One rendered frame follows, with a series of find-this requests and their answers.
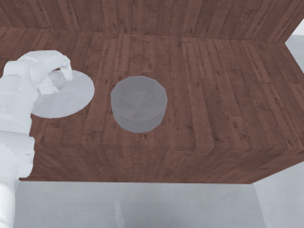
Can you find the left robot upper arm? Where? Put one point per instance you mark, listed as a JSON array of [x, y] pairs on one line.
[[16, 161]]

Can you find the left robot hand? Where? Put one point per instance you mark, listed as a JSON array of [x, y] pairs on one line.
[[52, 59]]

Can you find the robot left forearm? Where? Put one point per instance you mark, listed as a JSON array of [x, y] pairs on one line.
[[18, 92]]

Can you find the knob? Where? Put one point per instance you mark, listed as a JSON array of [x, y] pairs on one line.
[[58, 79]]

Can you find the lid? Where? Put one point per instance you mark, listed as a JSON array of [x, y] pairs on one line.
[[73, 97]]

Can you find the table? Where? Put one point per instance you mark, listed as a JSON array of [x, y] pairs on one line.
[[235, 93]]

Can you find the pot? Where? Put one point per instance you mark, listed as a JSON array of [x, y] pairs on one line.
[[138, 103]]

